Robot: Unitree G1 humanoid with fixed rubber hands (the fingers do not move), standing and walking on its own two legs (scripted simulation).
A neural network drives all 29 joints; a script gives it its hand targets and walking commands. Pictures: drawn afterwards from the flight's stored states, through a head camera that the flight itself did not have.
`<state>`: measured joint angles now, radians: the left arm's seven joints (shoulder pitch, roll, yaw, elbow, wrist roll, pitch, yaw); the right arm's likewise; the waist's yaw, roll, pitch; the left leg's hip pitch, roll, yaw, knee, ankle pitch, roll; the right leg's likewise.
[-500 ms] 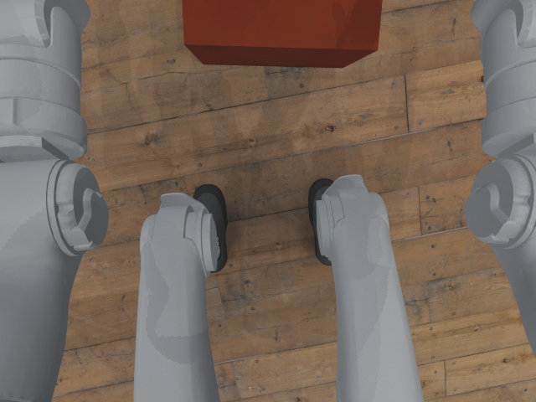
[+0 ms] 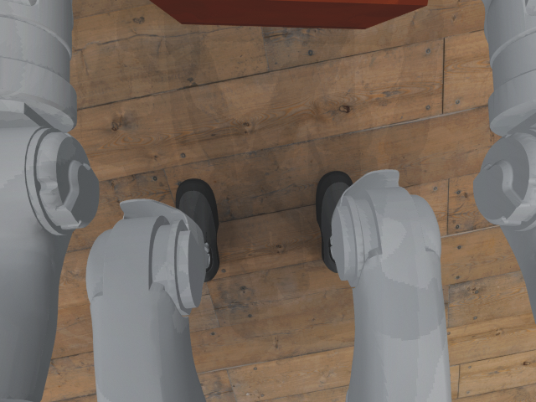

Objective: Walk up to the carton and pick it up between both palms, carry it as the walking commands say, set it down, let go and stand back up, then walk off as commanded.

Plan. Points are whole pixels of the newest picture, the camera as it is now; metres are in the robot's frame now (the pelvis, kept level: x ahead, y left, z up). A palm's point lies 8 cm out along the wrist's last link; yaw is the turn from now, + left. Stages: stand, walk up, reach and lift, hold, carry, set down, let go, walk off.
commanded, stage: reach and lift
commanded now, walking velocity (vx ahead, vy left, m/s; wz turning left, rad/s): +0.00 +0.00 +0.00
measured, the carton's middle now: out of the picture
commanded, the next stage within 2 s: none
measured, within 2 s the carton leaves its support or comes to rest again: leaves its support in 1.94 s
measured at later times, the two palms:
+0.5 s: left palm out of the picture +0.59 +0.16 -0.21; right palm out of the picture +0.56 -0.25 -0.20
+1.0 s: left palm out of the picture +0.59 +0.14 -0.22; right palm out of the picture +0.56 -0.25 -0.20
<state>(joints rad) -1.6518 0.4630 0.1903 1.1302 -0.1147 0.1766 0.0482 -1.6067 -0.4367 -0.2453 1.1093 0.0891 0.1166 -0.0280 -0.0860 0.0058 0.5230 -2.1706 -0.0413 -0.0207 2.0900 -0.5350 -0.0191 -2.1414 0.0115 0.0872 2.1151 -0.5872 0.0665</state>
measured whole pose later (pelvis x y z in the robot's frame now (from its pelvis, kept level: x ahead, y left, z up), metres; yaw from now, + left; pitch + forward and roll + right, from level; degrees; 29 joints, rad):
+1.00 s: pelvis +0.00 -0.01 -0.02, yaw +0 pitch +35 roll +1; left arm -1.65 0.45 0.15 1.17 -0.13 0.13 0.02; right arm -1.60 -0.44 -0.18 1.12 0.14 0.10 -0.05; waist -0.08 0.00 0.52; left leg -2.23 -0.04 -0.02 2.16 -0.55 -0.04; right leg -2.21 0.01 0.09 2.19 -0.60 0.07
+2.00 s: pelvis +0.00 -0.01 -0.02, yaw +0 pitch +34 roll +1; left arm -1.65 0.43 0.09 1.09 -0.20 0.22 0.16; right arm -1.56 -0.44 -0.10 0.93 0.18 0.28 -0.10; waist -0.06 -0.01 0.53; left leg -2.20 -0.04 -0.02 2.16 -0.55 -0.04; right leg -2.18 0.01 0.09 2.19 -0.60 0.07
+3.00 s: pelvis -0.03 +0.00 +0.04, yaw +0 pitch +23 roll +1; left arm -1.56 0.39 0.13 0.95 -0.08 0.42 0.18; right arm -1.42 -0.30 -0.26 0.73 0.12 0.46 -0.25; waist -0.06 -0.02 0.52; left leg -1.88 -0.04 -0.02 1.98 -0.50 -0.03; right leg -1.86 0.01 0.09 2.01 -0.54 0.07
